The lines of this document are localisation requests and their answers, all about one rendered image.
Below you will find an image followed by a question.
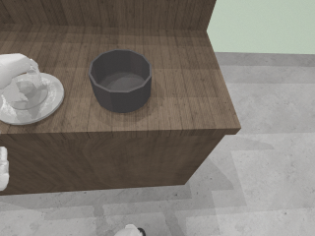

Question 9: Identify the left robot shin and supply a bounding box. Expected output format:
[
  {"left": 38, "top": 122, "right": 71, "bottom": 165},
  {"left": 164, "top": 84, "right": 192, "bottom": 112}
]
[{"left": 125, "top": 224, "right": 139, "bottom": 231}]

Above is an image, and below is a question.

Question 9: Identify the table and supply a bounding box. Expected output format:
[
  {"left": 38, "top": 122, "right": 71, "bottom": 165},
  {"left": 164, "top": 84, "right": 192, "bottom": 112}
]
[{"left": 0, "top": 0, "right": 241, "bottom": 196}]

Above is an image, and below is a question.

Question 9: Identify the knob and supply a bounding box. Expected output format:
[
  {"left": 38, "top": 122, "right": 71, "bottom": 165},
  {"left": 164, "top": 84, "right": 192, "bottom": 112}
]
[{"left": 16, "top": 80, "right": 37, "bottom": 99}]

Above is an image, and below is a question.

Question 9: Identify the lid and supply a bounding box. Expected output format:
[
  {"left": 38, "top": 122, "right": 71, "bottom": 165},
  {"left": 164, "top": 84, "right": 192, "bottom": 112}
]
[{"left": 0, "top": 73, "right": 65, "bottom": 125}]

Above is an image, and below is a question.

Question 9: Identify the pot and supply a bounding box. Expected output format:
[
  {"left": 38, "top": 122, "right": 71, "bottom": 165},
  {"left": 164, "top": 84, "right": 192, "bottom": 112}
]
[{"left": 88, "top": 48, "right": 153, "bottom": 113}]

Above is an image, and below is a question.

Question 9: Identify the robot left upper arm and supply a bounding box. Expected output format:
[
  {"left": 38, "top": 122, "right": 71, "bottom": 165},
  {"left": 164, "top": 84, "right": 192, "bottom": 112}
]
[{"left": 0, "top": 147, "right": 10, "bottom": 191}]

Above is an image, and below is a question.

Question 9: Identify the robot left hand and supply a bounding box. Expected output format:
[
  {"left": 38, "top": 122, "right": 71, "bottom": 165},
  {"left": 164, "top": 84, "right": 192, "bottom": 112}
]
[{"left": 0, "top": 53, "right": 42, "bottom": 103}]

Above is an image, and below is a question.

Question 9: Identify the left robot forearm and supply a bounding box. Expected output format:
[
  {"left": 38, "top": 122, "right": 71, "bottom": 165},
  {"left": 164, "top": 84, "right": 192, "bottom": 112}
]
[{"left": 0, "top": 63, "right": 12, "bottom": 133}]

